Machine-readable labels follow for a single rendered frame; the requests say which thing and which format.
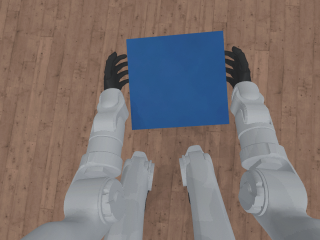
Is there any robot right hand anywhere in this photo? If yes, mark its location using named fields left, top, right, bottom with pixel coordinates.
left=224, top=46, right=252, bottom=89

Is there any robot right shin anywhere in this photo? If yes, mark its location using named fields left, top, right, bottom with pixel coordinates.
left=185, top=145, right=214, bottom=192

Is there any left robot forearm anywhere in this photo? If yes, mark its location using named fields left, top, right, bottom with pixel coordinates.
left=63, top=88, right=129, bottom=213

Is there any carton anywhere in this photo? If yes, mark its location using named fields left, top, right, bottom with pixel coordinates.
left=126, top=30, right=229, bottom=130

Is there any left robot thigh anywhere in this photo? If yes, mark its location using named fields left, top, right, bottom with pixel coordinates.
left=103, top=156, right=155, bottom=240

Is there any robot left hand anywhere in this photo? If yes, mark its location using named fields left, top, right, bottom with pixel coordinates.
left=104, top=52, right=129, bottom=91

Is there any right robot forearm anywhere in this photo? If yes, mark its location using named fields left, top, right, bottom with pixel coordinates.
left=230, top=81, right=308, bottom=207

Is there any right robot upper arm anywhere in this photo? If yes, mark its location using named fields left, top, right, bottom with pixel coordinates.
left=238, top=168, right=320, bottom=240

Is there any left robot upper arm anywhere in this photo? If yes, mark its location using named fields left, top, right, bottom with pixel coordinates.
left=20, top=176, right=126, bottom=240

